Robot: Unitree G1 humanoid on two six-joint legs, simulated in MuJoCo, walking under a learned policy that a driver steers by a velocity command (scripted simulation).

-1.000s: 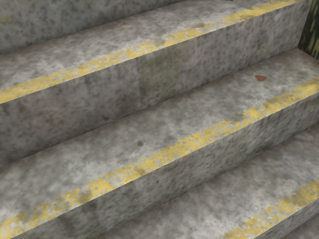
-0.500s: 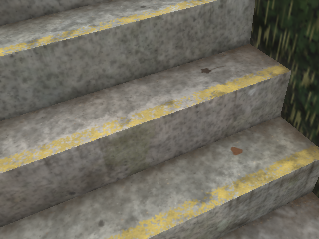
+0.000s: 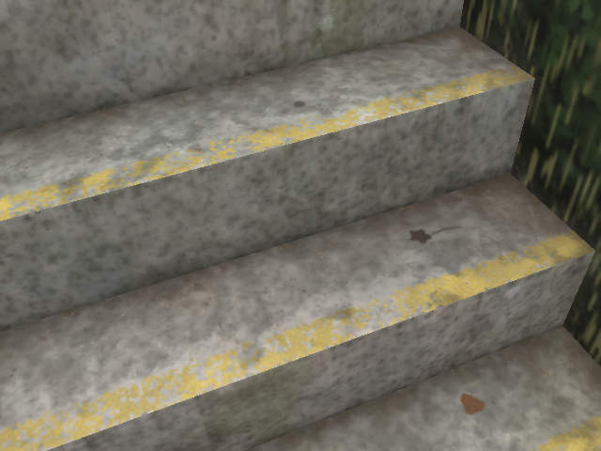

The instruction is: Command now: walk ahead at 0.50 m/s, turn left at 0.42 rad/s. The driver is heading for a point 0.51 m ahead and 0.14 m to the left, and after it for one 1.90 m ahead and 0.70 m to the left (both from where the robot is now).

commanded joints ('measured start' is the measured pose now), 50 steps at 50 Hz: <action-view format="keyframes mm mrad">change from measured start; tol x64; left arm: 1 -331 -51 -17 -319 4 -70 -54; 22 -949 -176 -177 -749 31 -72 -15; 27 177 373 105 -381 64 -13 46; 50 144 85 19 35 -29 51 67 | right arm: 1 235 21 -3 144 -2 4 -5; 20 682 32 -27 208 51 -14 -58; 50 -424 160 109 -444 126 -6 34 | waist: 1 18 -22 115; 50 25 -74 68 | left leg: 1 215 279 -876 -781 -246 124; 21 661 341 -717 -1040 367 127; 25 475 280 -450 -714 2195 48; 28 -25 -43 -512 593 617 -26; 37 -611 77 -295 1289 521 2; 50 -296 254 142 327 237 3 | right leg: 1 -620 71 115 840 -111 -23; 19 -1457 -104 -61 836 -279 182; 24 39 55 -275 168 -627 77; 28 530 -448 1213 -996 -897 -145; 34 -130 -275 -5 -742 -404 129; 50 320 -294 -406 -1235 452 4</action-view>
